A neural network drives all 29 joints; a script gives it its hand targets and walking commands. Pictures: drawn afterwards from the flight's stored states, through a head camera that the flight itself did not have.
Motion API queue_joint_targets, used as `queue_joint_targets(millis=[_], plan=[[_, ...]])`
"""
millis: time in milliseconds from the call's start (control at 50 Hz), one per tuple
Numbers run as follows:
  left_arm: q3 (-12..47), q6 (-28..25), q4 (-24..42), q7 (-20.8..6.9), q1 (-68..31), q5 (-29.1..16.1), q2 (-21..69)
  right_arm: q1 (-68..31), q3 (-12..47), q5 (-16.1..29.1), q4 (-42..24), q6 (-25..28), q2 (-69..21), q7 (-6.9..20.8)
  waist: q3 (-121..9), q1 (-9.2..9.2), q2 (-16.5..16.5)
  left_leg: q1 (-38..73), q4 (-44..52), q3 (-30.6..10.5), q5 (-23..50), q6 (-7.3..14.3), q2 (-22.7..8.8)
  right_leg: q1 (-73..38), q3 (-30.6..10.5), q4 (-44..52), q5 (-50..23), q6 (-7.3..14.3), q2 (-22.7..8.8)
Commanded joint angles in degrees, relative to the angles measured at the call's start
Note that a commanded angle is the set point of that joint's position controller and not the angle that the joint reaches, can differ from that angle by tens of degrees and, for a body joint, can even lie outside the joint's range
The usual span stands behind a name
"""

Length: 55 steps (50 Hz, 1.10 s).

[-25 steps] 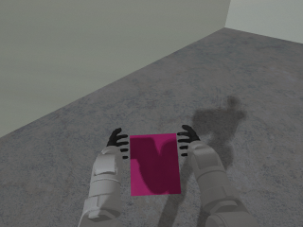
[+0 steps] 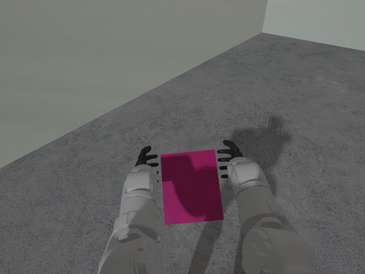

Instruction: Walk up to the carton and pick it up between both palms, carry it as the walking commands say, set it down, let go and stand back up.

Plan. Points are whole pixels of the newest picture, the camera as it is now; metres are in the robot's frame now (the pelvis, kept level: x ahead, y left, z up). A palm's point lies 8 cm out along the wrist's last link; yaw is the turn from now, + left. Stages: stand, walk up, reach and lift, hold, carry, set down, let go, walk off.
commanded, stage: set down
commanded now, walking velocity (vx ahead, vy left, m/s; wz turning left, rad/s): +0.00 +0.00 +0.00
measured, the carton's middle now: (190, 187) +0.37 +0.03 -0.05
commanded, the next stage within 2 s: none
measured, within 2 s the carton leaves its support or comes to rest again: neither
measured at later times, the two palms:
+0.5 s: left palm (149, 187) +0.34 +0.14 -0.02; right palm (232, 181) +0.36 -0.09 -0.02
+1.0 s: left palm (155, 203) +0.35 +0.14 -0.11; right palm (228, 199) +0.37 -0.09 -0.11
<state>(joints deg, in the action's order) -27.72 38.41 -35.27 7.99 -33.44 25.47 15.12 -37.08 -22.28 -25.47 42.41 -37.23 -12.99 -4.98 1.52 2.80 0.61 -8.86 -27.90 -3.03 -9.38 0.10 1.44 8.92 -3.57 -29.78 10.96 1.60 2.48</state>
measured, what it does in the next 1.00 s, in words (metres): lowers itself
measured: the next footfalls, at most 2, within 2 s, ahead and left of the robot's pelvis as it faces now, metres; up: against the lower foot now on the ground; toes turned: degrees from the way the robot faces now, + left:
none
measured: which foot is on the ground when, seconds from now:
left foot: down 0.00-1.00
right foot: down 0.00-1.00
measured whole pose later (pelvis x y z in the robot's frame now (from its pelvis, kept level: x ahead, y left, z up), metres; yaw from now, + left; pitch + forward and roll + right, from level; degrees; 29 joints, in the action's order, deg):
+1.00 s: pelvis +0.00 +0.01 -0.06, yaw +0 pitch +17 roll +0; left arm -23.6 4.3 -40.6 12.5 -30.5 18.0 14.1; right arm -33.2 -21.2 -17.7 45.1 -3.2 -12.5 -10.9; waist 0.5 2.6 -0.8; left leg -51.9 -52.5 -2.8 -17.2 -0.4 2.2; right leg 51.4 -3.5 -53.1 18.2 0.4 3.5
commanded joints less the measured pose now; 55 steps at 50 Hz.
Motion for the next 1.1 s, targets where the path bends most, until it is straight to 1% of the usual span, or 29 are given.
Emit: queue_joint_targets(millis=[0,40,100,200,240,300,420,480,540,680,840,960,1080], plan=[[18.33,-3.38,-9.63,-15.92,-34.34,-12.47,58.25,-35.93,16.1,13.12,5.01,5.53,-59.71,15.25,-11.74,0.78,-0.1,-3.2,6.89,-1.95,-15.53,2.31,1.39,-3.2,-3.32,6.67,14.59,2.2,0.51],[16.5,-4.46,-10.36,-15.93,-33.63,-11.21,55.75,-34.55,14.64,11.95,6.84,6.24,-59.39,14.34,-10.66,1.5,-0.94,-2.44,5.24,-1.14,-13.75,2.15,2.1,-0.93,-4.11,7.65,16.11,2.3,-0.27],[15.58,-6.36,-9.86,-16.07,-33.64,-10.25,52.83,-32.21,12.94,10.45,8.39,7.77,-59.09,12.83,-10.53,1.45,-2.45,-0.67,2.62,-0.24,-10.61,1.75,3.12,2.42,-5.41,9.04,17.16,2.25,-1.41],[16.86,-9.79,-9.22,-16.17,-31.25,-9.28,50.05,-28.74,13.03,9.62,7.64,11.33,-57.43,10.61,-11.83,1.35,-2.55,-1.14,0.36,-0.29,-7.37,1.76,3.59,4.03,-6.2,7.72,13.6,1.34,-1.61],[18.18,-11.4,-8.72,-16.12,-30.26,-9.48,49.64,-27.36,14.06,9.82,7.16,13.03,-57.38,9.97,-13.1,1.17,-2.6,-1.56,-0.31,-0.49,-5.97,1.78,3.65,4.16,-6.19,6.69,10.98,0.98,-1.32],[20.24,-13.81,-7.34,-15.63,-27.64,-9.58,49.23,-24.55,15.98,10.32,6.36,15.55,-57.01,9.17,-15.19,1.13,-2.04,-3.41,-1.31,-0.96,-2.78,1.82,3.68,4.02,-5.84,4.58,4.89,0.74,-0.62],[24.94,-19.52,-5.74,-14.34,-20.28,-10.63,50.6,-18.77,21.4,11.65,3.39,21.3,-56.43,8.42,-22.23,1.92,-1.13,-6.24,-3.93,-2.03,7.25,1.47,4.09,3.92,-5.33,0.46,-8.08,0.57,1.31],[27.29,-22.55,-5.41,-13.61,-17.75,-11.49,52.07,-16.93,23.8,11.89,2.36,24.32,-55.83,8.41,-25.5,1.83,-0.92,-6.99,-5.12,-2.94,10.43,1.1,4.33,5.81,-5.16,-1.49,-11.04,0.74,2.22],[28.89,-25.39,-5.87,-12.68,-16.07,-11.87,53.08,-16.03,25.36,11.68,2.18,27.14,-54.85,8.33,-28.16,1.37,-0.77,-8.02,-6.42,-3.81,11.78,0.68,4.5,8.72,-4.83,-3.63,-11.31,0.84,3.09],[29.62,-30.48,-7.95,-10.8,-16.08,-10.74,52.57,-16.8,25.35,10.16,2.96,31.75,-51.14,8.15,-30.34,0.0,0.22,-13.5,-9.95,-4.45,8.64,-0.21,4.62,15.79,-4.41,-8.2,-6.6,1.15,4.42],[29.08,-34.51,-9.87,-9.14,-19.3,-8.79,49.74,-20.46,25.34,9.09,4.68,35.15,-47.46,7.77,-31.5,0.27,-0.25,-21.57,-14.94,-3.77,1.99,-0.21,5.0,24.32,-3.86,-13.72,-0.37,1.12,5.42],[30.81,-36.25,-9.05,-8.0,-23.38,-9.53,48.01,-23.03,26.27,9.72,5.86,36.7,-46.52,7.16,-36.22,-0.06,-0.24,-26.35,-20.2,-2.95,-1.96,-0.46,5.57,30.22,-3.24,-19.08,2.48,1.07,6.06],[31.93,-36.24,-8.1,-7.39,-26.77,-10.38,45.85,-24.87,27.28,10.5,6.31,36.4,-46.84,6.3,-39.4,0.02,-0.85,-32.15,-25.72,-1.82,-5.66,-0.57,6.25,35.63,-2.78,-24.1,5.37,0.58,6.42]])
